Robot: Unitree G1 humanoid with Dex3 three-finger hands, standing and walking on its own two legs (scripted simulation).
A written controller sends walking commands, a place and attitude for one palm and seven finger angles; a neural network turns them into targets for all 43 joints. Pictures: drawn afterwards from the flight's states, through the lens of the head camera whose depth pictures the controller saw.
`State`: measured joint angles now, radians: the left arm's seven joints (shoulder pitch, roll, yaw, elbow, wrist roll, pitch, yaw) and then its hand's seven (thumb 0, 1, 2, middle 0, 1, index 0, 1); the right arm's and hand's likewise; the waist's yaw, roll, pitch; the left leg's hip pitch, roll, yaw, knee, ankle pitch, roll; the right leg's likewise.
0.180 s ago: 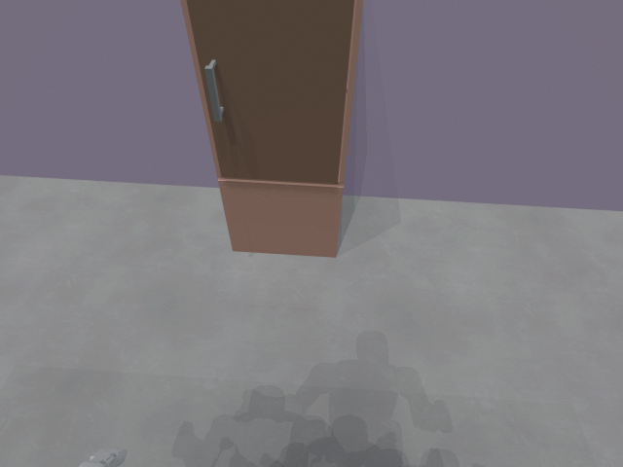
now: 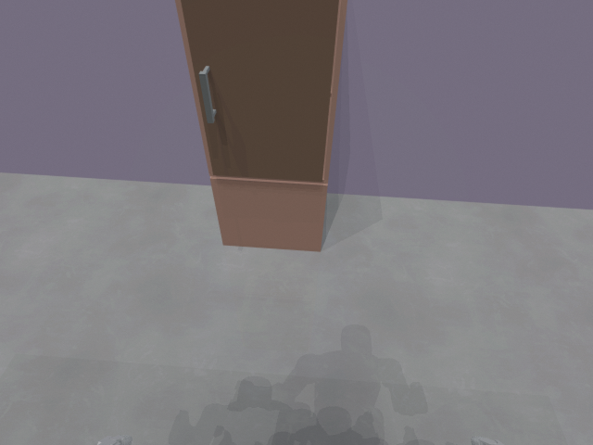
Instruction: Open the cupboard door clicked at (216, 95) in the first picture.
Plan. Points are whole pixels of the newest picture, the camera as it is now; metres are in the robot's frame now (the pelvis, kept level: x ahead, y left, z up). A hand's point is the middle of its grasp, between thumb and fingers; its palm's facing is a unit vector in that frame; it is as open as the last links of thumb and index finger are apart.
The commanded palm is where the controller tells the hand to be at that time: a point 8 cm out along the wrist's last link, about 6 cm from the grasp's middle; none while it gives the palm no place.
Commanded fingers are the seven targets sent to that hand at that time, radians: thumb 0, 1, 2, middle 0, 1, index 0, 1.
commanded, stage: stand and wait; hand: left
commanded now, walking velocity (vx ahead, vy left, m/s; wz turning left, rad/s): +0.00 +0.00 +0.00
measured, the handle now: (208, 95) +1.02 +0.33 -0.02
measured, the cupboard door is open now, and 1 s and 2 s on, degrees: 0 0 0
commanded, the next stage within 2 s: look at it before walking up in 0.66 s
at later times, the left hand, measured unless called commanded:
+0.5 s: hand out of the picture +0.05 +0.24 -0.15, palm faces -0.03 -0.94 -0.34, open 7.4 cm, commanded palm none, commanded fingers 0.00 0.90 0.90 -0.20 -0.30 -0.20 -0.30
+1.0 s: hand out of the picture +0.06 +0.23 -0.15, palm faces -0.04 -0.94 -0.33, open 7.4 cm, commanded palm none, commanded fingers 0.00 0.90 0.90 -0.20 -0.30 -0.20 -0.30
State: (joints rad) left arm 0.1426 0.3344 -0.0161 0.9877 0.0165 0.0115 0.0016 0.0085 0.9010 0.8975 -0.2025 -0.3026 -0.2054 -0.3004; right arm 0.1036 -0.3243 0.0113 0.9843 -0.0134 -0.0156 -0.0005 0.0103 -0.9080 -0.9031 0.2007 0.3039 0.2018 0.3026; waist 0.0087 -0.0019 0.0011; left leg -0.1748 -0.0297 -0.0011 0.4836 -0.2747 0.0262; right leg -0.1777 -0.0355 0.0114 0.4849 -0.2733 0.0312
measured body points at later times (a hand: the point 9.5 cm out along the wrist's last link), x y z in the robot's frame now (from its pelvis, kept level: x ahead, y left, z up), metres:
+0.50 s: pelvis -0.02 -0.01 +0.01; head -0.02 -0.01 +0.45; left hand +0.05 +0.28 -0.13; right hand +0.05 -0.31 -0.13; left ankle -0.01 +0.10 -0.74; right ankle -0.01 -0.14 -0.74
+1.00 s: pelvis -0.01 -0.02 +0.01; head -0.01 -0.02 +0.46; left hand +0.06 +0.28 -0.13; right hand +0.06 -0.31 -0.13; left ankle -0.01 +0.10 -0.74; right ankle -0.01 -0.14 -0.74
